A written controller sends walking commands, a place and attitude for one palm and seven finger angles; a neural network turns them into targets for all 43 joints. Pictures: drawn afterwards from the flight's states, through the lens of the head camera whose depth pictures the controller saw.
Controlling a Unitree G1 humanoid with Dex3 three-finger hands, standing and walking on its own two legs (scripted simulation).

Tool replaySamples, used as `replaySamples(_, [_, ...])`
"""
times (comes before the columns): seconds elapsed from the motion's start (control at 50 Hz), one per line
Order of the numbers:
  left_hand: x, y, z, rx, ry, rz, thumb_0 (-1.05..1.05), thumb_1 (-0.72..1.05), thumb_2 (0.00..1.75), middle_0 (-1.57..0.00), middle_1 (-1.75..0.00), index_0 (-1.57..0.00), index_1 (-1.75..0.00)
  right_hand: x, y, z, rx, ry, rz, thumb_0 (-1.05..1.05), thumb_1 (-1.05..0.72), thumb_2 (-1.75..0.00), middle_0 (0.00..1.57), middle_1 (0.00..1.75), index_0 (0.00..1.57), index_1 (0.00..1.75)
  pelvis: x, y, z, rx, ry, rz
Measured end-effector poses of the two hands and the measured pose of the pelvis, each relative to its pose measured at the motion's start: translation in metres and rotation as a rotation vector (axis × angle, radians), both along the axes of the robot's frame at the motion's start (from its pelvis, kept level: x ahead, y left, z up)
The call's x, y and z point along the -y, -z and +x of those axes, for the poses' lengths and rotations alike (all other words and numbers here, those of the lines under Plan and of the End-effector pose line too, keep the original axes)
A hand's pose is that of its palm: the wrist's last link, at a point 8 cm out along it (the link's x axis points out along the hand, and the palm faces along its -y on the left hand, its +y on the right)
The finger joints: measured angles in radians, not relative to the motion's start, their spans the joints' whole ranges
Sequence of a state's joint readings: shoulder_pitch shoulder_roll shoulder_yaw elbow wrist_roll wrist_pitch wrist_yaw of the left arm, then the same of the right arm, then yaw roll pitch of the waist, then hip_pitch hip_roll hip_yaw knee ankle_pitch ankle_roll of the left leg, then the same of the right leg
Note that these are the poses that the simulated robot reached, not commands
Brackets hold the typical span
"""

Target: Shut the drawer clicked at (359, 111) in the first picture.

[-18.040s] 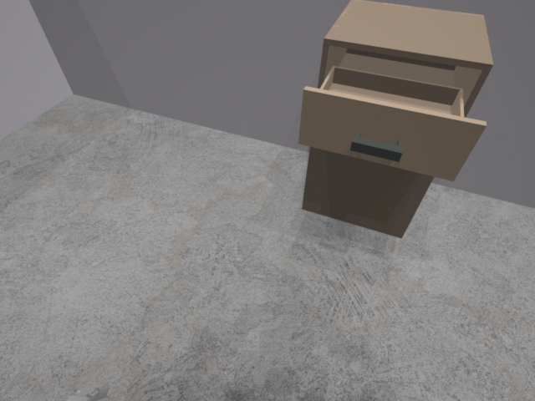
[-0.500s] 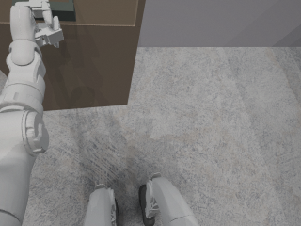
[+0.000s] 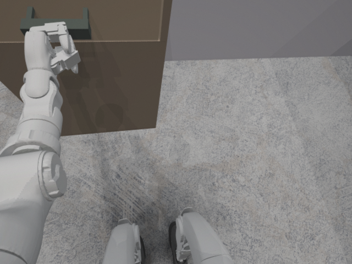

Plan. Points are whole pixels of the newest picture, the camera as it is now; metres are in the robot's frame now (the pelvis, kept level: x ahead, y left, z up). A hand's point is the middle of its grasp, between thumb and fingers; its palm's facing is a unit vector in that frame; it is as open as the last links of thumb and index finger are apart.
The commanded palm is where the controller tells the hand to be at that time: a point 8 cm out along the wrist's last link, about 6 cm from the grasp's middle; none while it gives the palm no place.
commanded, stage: pull the fist back off the drawer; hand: left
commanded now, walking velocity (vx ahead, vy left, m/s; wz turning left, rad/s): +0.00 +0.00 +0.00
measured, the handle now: (58, 20) +0.64 +0.18 +0.06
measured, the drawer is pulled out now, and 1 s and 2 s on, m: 0.00 0.00 0.00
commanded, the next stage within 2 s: draw the hand back to the body in 0.06 s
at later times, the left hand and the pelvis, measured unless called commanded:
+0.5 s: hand (38, 70) +0.47 +0.18 +0.12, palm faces +0.06 -1.00 -0.03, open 3.3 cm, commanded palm +0.43 +0.22 +0.13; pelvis +0.06 +0.00 +0.06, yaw +0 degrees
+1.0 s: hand out of the picture +0.32 +0.23 +0.20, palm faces +0.26 -0.93 -0.26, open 3.3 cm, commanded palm +0.27 +0.27 +0.22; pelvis +0.05 +0.01 +0.10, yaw +2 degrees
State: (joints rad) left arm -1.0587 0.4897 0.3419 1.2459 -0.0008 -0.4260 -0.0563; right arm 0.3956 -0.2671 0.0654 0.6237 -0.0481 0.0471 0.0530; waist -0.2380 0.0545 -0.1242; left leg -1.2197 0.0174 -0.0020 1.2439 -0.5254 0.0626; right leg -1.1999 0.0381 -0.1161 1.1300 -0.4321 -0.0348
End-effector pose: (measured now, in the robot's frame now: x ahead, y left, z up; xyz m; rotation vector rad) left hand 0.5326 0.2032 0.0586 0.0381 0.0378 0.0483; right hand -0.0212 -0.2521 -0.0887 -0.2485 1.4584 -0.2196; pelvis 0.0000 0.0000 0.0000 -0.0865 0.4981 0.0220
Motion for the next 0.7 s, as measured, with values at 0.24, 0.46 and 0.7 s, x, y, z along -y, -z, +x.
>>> replaySamples(0.24, [-0.001,-0.006,-0.005,0.035,-0.012,-0.008,0.04,0.82,0.9,-1.4,-1.6,-1.4,-1.6,0.001,-0.005,0.043,0.046,0.02,0.022,0.0,-0.91,-0.89,0.2,0.3,0.2,0.3,0.0,-0.013,0.025,0.021,0.02,0.017])
replaySamples(0.46, [-0.029,-0.055,-0.077,0.021,-0.007,0.003,0.03,0.88,0.9,-1.4,-1.6,-1.4,-1.6,-0.008,-0.04,0.118,0.23,0.006,0.087,0.01,-0.91,-0.89,0.2,0.3,0.2,0.3,-0.002,-0.057,0.057,0.147,0.02,0.033])
replaySamples(0.7, [-0.041,-0.096,-0.156,0.069,0.01,0.039,0.02,0.9,0.9,-1.4,-1.6,-1.4,-1.6,-0.012,-0.08,0.216,0.561,-0.123,0.065,0.01,-0.91,-0.89,0.19,0.3,0.2,0.3,-0.006,-0.074,0.057,0.287,-0.009,0.045])
